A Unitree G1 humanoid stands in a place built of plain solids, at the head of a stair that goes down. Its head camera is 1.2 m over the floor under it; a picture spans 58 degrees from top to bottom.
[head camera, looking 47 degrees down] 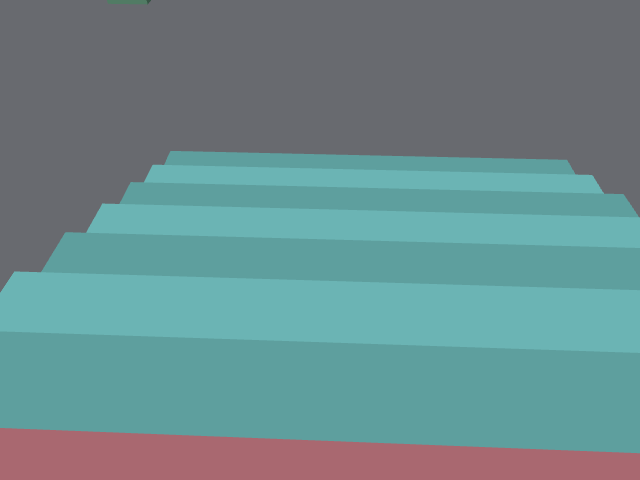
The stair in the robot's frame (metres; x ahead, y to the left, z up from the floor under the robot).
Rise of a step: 0.14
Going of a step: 0.37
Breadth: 3.31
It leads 2 degrees to the right of straight ahead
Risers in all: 8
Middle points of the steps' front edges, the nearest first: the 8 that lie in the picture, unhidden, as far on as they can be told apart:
0.38 -0.29 0.00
0.76 -0.30 -0.14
1.13 -0.32 -0.27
1.50 -0.33 -0.41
1.87 -0.35 -0.55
2.24 -0.36 -0.69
2.61 -0.37 -0.83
2.99 -0.39 -0.96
